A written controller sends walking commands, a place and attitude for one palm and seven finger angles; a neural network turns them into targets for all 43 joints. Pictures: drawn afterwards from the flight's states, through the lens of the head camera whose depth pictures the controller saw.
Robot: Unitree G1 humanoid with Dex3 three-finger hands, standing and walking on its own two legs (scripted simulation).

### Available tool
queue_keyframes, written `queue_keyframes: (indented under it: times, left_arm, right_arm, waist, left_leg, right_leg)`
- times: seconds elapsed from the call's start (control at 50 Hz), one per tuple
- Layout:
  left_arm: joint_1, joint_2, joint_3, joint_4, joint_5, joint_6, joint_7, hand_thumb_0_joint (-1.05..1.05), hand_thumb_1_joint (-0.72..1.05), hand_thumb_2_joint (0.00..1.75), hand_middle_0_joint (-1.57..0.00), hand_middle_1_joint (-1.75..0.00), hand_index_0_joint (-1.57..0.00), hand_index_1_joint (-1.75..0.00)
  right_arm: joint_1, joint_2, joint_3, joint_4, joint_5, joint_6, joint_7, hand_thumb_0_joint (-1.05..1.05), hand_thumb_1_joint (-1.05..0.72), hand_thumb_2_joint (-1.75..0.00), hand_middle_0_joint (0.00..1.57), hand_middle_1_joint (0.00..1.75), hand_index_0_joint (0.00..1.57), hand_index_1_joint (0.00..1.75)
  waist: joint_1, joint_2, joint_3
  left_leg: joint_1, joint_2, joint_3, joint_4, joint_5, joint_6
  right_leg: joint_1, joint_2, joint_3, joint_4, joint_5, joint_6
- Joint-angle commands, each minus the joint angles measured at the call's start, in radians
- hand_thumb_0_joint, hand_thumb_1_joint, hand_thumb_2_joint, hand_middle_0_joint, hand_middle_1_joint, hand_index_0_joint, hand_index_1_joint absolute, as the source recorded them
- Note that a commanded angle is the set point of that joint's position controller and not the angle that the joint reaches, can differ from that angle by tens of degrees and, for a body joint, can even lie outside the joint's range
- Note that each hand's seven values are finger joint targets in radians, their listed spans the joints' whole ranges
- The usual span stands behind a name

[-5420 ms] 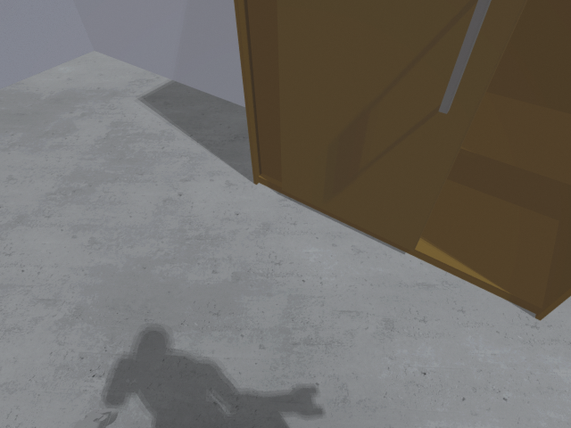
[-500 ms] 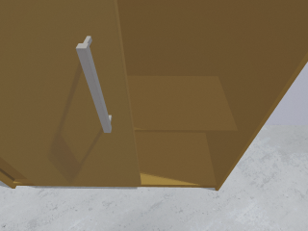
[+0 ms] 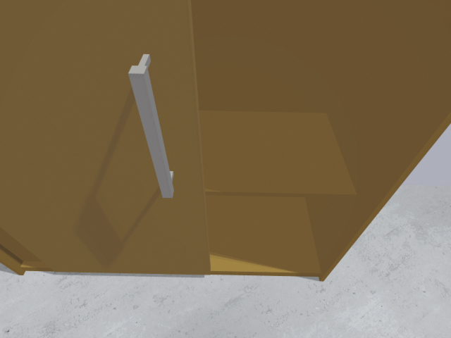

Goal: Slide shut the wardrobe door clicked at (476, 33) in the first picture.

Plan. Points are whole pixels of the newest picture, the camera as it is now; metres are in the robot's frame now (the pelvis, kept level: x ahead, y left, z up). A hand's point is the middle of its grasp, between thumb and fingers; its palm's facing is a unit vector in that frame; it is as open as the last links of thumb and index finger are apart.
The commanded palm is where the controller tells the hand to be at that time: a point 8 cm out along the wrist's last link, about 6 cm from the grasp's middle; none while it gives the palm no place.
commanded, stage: come to a stop and stand still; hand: left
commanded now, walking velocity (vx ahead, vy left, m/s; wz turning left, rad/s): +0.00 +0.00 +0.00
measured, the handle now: (158, 137) +0.45 +0.17 +0.11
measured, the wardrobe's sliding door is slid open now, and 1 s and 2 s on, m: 0.49 0.49 0.49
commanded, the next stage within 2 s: look again from close up in 0.20 s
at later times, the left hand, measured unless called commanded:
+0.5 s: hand out of the picture -0.02 +0.18 -0.18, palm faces +0.00 -0.98 -0.20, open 7.3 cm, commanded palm none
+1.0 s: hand out of the picture -0.04 +0.21 -0.18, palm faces -0.01 -0.98 -0.20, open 7.3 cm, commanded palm none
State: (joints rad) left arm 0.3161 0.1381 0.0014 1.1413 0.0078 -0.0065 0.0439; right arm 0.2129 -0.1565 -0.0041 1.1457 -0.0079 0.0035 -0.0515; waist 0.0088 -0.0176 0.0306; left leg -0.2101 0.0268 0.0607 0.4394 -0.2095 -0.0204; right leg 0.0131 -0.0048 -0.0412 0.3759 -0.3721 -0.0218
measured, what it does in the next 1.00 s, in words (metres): stands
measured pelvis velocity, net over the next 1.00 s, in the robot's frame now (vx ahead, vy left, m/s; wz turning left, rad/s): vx -0.02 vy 0.03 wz -0.01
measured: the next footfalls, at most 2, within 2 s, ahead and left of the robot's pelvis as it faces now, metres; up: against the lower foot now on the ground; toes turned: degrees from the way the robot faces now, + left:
none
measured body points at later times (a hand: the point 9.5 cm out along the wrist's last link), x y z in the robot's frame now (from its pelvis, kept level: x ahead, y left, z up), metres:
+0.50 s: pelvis -0.02 +0.02 -0.01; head +0.01 +0.01 +0.44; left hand -0.02 +0.23 -0.17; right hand -0.01 -0.21 -0.17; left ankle +0.02 +0.13 -0.74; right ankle -0.11 -0.09 -0.74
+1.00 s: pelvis -0.02 +0.03 +0.00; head +0.00 +0.04 +0.45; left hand -0.04 +0.26 -0.16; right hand +0.00 -0.20 -0.16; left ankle +0.01 +0.14 -0.74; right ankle -0.11 -0.09 -0.74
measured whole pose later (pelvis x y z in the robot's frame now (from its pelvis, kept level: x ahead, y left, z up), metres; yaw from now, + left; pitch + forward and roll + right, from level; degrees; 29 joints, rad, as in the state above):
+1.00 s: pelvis -0.02 +0.03 +0.00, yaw -1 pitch +0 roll +0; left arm 0.34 0.18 -0.02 1.08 0.02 -0.01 0.04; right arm 0.24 -0.17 0.01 1.09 -0.01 -0.01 -0.02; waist 0.01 -0.02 0.02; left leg -0.29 0.00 0.08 0.51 -0.22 0.03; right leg -0.08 -0.04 -0.02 0.46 -0.39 0.02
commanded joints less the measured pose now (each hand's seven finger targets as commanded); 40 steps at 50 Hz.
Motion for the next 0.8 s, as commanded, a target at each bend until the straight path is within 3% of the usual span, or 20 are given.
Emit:
queue_keyframes:
  times: [0.0,0.16,0.26,0.28,0.3,0.32,0.34,0.38,0.42,0.46,0.52,0.58,0.64,0.78]
  left_arm:
    - [0.096,0.097,0.019,-0.004,-0.003,-0.003,0.007,0.00,0.90,0.90,-0.20,-0.30,-0.20,-0.30]
    - [0.087,0.106,0.017,0.000,-0.003,-0.002,0.004,0.00,0.90,0.90,-0.20,-0.30,-0.20,-0.30]
    - [0.092,0.109,0.018,0.001,-0.003,-0.005,0.005,0.00,0.90,0.90,-0.20,-0.30,-0.20,-0.30]
    - [0.128,0.103,-0.002,-0.023,0.029,-0.050,0.038,0.00,0.90,0.90,-0.20,-0.30,-0.20,-0.30]
    - [0.082,0.148,0.013,-0.067,0.022,-0.054,0.031,0.00,0.90,0.90,-0.20,-0.30,-0.20,-0.30]
    - [0.046,0.128,0.005,-0.086,0.016,-0.054,0.026,0.00,0.90,0.90,-0.20,-0.30,-0.20,-0.30]
    - [0.046,0.122,0.005,-0.102,0.010,-0.055,0.023,0.00,0.90,0.90,-0.20,-0.30,-0.20,-0.30]
    - [0.067,0.130,0.014,-0.120,0.003,-0.056,0.020,0.00,0.90,0.90,-0.20,-0.30,-0.20,-0.30]
    - [0.083,0.124,0.012,-0.118,0.001,-0.042,0.019,0.00,0.90,0.90,-0.20,-0.30,-0.20,-0.30]
    - [0.084,0.114,0.006,-0.117,0.002,-0.032,0.017,0.00,0.90,0.90,-0.20,-0.30,-0.20,-0.30]
    - [0.072,0.114,0.003,-0.123,0.004,-0.018,0.013,0.00,0.90,0.90,-0.20,-0.30,-0.20,-0.30]
    - [0.076,0.122,0.004,-0.126,0.007,-0.009,0.008,0.00,0.90,0.90,-0.20,-0.30,-0.20,-0.30]
    - [0.077,0.129,0.003,-0.129,0.008,-0.007,0.005,0.00,0.90,0.90,-0.20,-0.30,-0.20,-0.30]
    - [0.089,0.144,0.002,-0.114,0.008,-0.013,0.001,0.00,0.90,0.90,-0.20,-0.30,-0.20,-0.30]
  right_arm:
    - [0.062,-0.094,-0.007,-0.022,-0.002,-0.014,0.002,0.00,-0.90,-0.90,0.20,0.30,0.20,0.30]
    - [0.076,-0.098,-0.004,-0.013,0.000,-0.014,0.007,0.00,-0.90,-0.90,0.20,0.30,0.20,0.30]
    - [0.088,-0.095,-0.004,-0.008,0.000,-0.016,0.008,0.00,-0.90,-0.90,0.20,0.30,0.20,0.30]
    - [0.008,-0.119,-0.003,-0.097,0.001,-0.040,0.031,0.00,-0.90,-0.90,0.20,0.30,0.20,0.30]
    - [0.081,-0.065,-0.003,-0.114,-0.002,-0.030,0.041,0.00,-0.90,-0.90,0.20,0.30,0.20,0.30]
    - [0.121,-0.070,-0.004,-0.114,-0.006,-0.024,0.039,0.00,-0.90,-0.90,0.20,0.30,0.20,0.30]
    - [0.135,-0.076,-0.005,-0.118,-0.006,-0.025,0.039,0.00,-0.90,-0.90,0.20,0.30,0.20,0.30]
    - [0.140,-0.091,-0.002,-0.128,-0.010,-0.036,0.033,0.00,-0.90,-0.90,0.20,0.30,0.20,0.30]
    - [0.128,-0.103,-0.003,-0.136,-0.006,-0.035,0.026,0.00,-0.90,-0.90,0.20,0.30,0.20,0.30]
    - [0.111,-0.107,-0.002,-0.136,-0.006,-0.034,0.023,0.00,-0.90,-0.90,0.20,0.30,0.20,0.30]
    - [0.091,-0.108,-0.005,-0.139,-0.005,-0.026,0.026,0.00,-0.90,-0.90,0.20,0.30,0.20,0.30]
    - [0.077,-0.111,-0.008,-0.135,-0.006,-0.020,0.031,0.00,-0.90,-0.90,0.20,0.30,0.20,0.30]
    - [0.075,-0.116,-0.010,-0.136,-0.006,-0.019,0.033,0.00,-0.90,-0.90,0.20,0.30,0.20,0.30]
    - [0.070,-0.130,-0.010,-0.125,-0.002,-0.028,0.032,0.00,-0.90,-0.90,0.20,0.30,0.20,0.30]
  waist:
    - [-0.004,0.002,0.022]
    - [-0.001,-0.005,0.052]
    - [0.000,-0.006,0.047]
    - [0.020,-0.013,0.123]
    - [-0.043,-0.065,0.093]
    - [-0.054,-0.092,0.063]
    - [-0.053,-0.082,0.012]
    - [-0.037,0.054,-0.089]
    - [-0.026,0.037,-0.079]
    - [-0.014,0.026,-0.026]
    - [-0.016,-0.009,0.039]
    - [-0.006,0.021,0.076]
    - [-0.006,0.030,0.074]
    - [0.000,0.026,0.021]
  left_leg:
    - [0.106,0.085,-0.083,-0.041,0.331,0.046]
    - [0.089,0.082,-0.096,-0.074,0.256,0.047]
    - [0.091,0.081,-0.093,-0.073,0.261,0.047]
    - [-0.003,0.064,-0.038,0.176,0.303,0.026]
    - [-0.052,0.050,-0.057,0.146,0.028,0.043]
    - [-0.068,0.047,-0.049,0.146,0.006,0.047]
    - [-0.057,0.051,-0.052,0.138,0.074,0.051]
    - [-0.006,0.048,-0.055,0.146,0.271,0.068]
    - [0.011,0.069,-0.072,0.142,0.337,0.074]
    - [-0.019,0.075,-0.094,0.124,0.323,0.080]
    - [-0.044,0.072,-0.099,0.067,0.157,0.072]
    - [-0.080,0.068,-0.115,0.011,0.016,0.075]
    - [-0.068,0.070,-0.120,-0.016,-0.032,0.072]
    - [-0.017,0.074,-0.115,-0.023,0.063,0.072]
  right_leg:
    - [-0.131,-0.104,0.056,-0.058,0.381,0.010]
    - [-0.142,-0.107,0.051,-0.088,0.271,0.007]
    - [-0.138,-0.109,0.050,-0.087,0.289,0.005]
    - [-0.266,-0.144,0.135,-0.083,0.684,0.035]
    - [-0.222,-0.170,0.111,-0.034,0.661,0.000]
    - [-0.210,-0.143,0.096,-0.001,0.577,-0.021]
    - [-0.180,-0.119,0.085,0.034,0.549,-0.029]
    - [-0.130,-0.103,0.072,0.111,0.628,-0.035]
    - [-0.156,-0.088,0.066,0.114,0.510,-0.031]
    - [-0.181,-0.076,0.068,0.091,0.394,-0.027]
    - [-0.242,-0.070,0.078,0.057,0.195,-0.023]
    - [-0.260,-0.062,0.077,0.032,0.032,-0.021]
    - [-0.275,-0.062,0.076,0.021,-0.001,-0.018]
    - [-0.243,-0.077,0.074,0.016,0.088,-0.008]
